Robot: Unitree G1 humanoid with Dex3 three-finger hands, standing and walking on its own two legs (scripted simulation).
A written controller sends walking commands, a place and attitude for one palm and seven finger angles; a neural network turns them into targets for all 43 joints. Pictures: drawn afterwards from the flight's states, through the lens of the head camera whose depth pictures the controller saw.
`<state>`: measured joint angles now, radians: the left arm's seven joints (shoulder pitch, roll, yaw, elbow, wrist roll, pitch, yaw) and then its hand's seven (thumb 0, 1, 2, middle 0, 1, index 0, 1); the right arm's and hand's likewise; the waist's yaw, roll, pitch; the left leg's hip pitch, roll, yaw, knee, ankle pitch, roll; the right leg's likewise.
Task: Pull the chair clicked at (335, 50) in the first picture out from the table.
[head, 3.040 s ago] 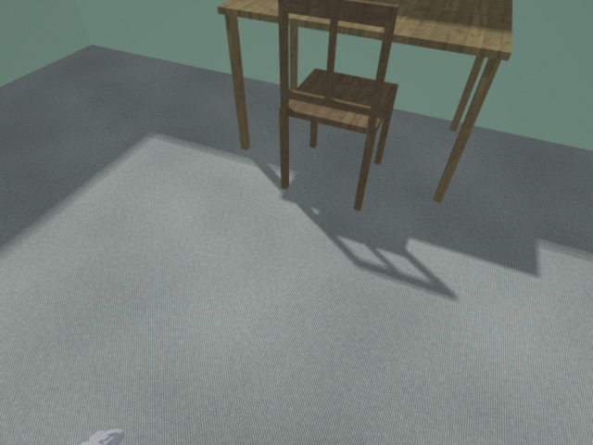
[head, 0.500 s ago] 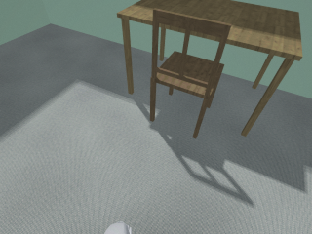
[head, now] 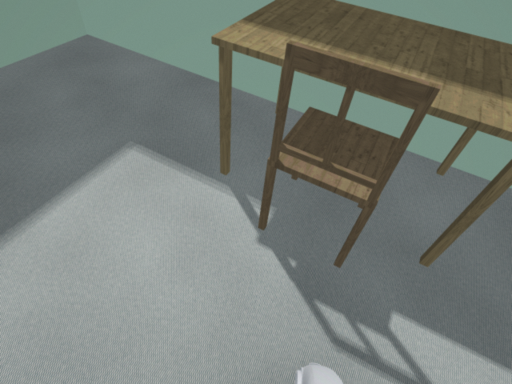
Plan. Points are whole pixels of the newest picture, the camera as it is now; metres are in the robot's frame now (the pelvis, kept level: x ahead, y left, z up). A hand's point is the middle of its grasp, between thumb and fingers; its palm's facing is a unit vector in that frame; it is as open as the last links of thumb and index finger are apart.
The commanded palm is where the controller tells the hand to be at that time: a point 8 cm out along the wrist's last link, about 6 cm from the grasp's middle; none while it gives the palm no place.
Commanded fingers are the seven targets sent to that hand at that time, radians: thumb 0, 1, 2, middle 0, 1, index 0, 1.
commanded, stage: turn to face it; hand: left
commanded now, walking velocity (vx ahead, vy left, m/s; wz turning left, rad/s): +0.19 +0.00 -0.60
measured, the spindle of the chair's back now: (337, 127) +0.86 -0.20 -0.09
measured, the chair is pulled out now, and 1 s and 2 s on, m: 0.00 0.00 0.00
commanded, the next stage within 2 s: take the last steps up to it in 0.78 s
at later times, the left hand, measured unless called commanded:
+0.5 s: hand (211, 327) +0.26 +0.10 -0.17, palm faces -0.18 -0.95 -0.24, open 7.3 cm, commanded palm none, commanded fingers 0.00 0.90 0.90 -0.20 -0.30 -0.20 -0.30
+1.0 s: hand (191, 314) +0.28 +0.14 -0.18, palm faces -0.32 -0.93 -0.20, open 7.4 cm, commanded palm none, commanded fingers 0.00 0.90 0.90 -0.20 -0.30 -0.20 -0.30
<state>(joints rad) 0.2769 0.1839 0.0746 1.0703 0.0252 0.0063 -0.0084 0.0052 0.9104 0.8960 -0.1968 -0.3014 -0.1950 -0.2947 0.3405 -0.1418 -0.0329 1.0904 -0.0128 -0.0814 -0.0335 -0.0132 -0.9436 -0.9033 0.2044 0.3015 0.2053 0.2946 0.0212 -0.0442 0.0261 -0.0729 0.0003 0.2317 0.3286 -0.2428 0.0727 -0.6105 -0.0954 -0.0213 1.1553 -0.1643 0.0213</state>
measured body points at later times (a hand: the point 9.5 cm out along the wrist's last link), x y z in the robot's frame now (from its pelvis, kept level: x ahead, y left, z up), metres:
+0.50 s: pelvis +0.13 -0.07 -0.01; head +0.17 -0.09 +0.43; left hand +0.27 +0.15 -0.15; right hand +0.14 -0.31 -0.17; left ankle +0.16 +0.10 -0.67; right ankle +0.18 -0.13 -0.75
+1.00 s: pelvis +0.17 -0.03 +0.00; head +0.20 -0.02 +0.45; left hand +0.30 +0.19 -0.16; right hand +0.12 -0.26 -0.15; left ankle +0.19 +0.07 -0.75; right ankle +0.10 -0.15 -0.68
